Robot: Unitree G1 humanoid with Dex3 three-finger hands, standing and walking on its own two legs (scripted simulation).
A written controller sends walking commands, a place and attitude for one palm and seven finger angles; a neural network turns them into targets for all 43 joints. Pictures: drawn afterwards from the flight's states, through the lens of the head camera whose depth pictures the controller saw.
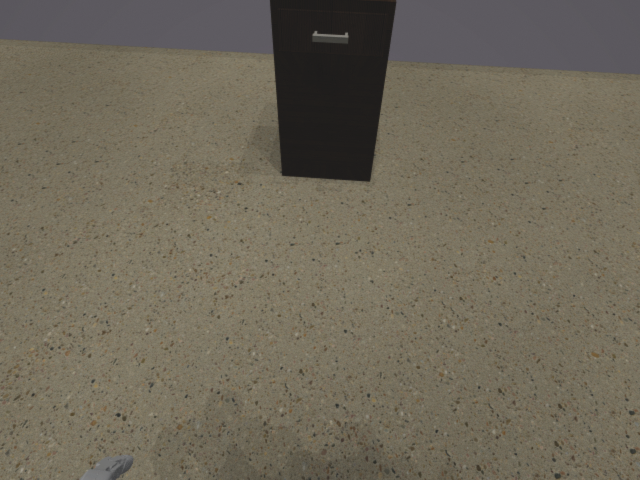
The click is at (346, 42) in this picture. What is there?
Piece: drawer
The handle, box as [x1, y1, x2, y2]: [312, 31, 348, 43]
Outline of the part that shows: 312,35 312,41 347,43 348,36 346,32 344,35 317,34 316,31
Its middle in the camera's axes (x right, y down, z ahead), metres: +0.03 -0.74 +1.41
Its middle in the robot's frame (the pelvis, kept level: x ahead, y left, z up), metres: +1.55 +0.03 -0.08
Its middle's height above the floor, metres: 0.69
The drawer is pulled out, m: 0.00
